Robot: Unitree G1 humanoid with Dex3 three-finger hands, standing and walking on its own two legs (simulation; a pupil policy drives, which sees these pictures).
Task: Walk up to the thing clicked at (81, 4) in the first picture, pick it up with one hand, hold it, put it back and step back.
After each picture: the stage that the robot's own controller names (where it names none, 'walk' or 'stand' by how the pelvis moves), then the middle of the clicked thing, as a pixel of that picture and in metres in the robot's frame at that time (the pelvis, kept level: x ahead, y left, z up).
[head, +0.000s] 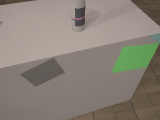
stand; (78, 6) +0.74 +0.04 +0.10
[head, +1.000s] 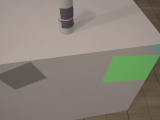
rise first; (64, 6) +0.66 +0.11 +0.13
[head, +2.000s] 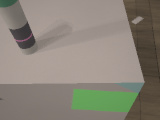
rise first; (18, 25) +0.52 +0.27 +0.12
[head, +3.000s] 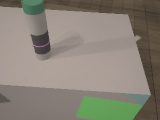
stand; (38, 31) +0.53 +0.19 +0.10
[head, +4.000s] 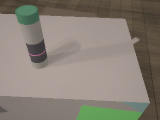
stand; (34, 40) +0.50 +0.21 +0.10
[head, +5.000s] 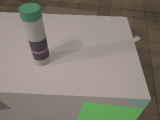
stand; (36, 38) +0.51 +0.20 +0.10
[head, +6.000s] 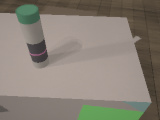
stand; (35, 40) +0.50 +0.20 +0.10
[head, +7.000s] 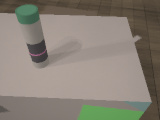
stand; (34, 40) +0.50 +0.20 +0.10
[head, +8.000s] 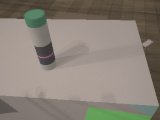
rise first; (42, 43) +0.50 +0.21 +0.10
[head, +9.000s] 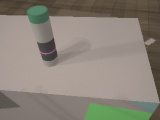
go down; (45, 39) +0.51 +0.20 +0.10
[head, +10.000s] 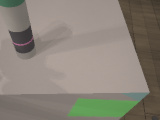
go down; (18, 26) +0.50 +0.19 +0.12
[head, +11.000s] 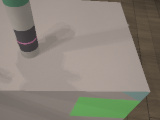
approach; (23, 26) +0.51 +0.19 +0.12
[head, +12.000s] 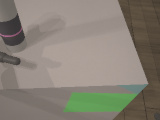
close in; (5, 16) +0.50 +0.21 +0.15
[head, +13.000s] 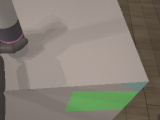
lift; (5, 22) +0.48 +0.20 +0.15
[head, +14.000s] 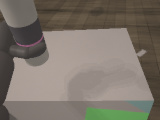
lift; (23, 22) +0.33 +0.15 +0.33
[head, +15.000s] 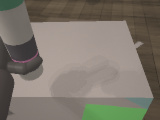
hold; (19, 39) +0.33 +0.17 +0.27
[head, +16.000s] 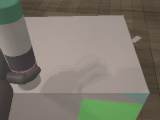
hold; (18, 50) +0.33 +0.18 +0.22
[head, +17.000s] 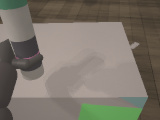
crouch; (23, 39) +0.38 +0.18 +0.23
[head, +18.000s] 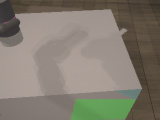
lower; out of the picture +0.48 +0.21 +0.27
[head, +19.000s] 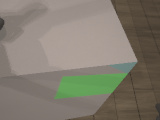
lower; out of the picture +0.53 +0.22 +0.17
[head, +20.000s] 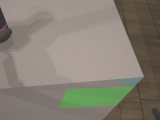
lower; out of the picture +0.50 +0.23 +0.16
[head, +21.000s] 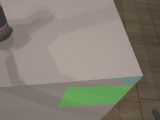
lower; out of the picture +0.51 +0.22 +0.16
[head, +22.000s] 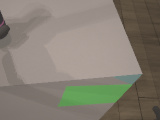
lower; out of the picture +0.51 +0.23 +0.16
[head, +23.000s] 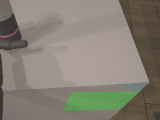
open; (0, 16) +0.49 +0.21 +0.16
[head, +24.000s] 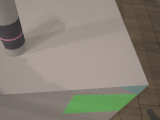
sink last; (5, 19) +0.48 +0.20 +0.15
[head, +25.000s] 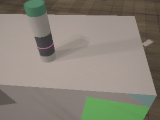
sink last; (42, 34) +0.53 +0.21 +0.13
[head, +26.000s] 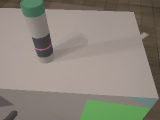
stand; (40, 34) +0.50 +0.20 +0.11
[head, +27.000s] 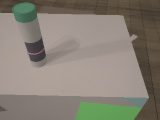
stand; (32, 39) +0.50 +0.21 +0.10
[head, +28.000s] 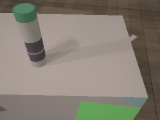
stand; (32, 39) +0.50 +0.21 +0.10
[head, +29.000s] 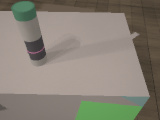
stand; (32, 37) +0.50 +0.21 +0.10
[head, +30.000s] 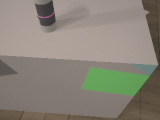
walk; (42, 1) +0.61 +0.17 +0.12
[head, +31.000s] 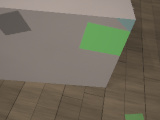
walk; out of the picture +0.92 +0.16 +0.11
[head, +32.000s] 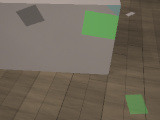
stand; out of the picture +1.23 +0.24 +0.11
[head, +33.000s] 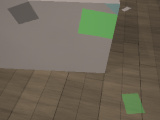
stand; out of the picture +1.18 +0.20 +0.10
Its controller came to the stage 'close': yes
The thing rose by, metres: 0.21
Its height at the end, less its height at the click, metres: +0.00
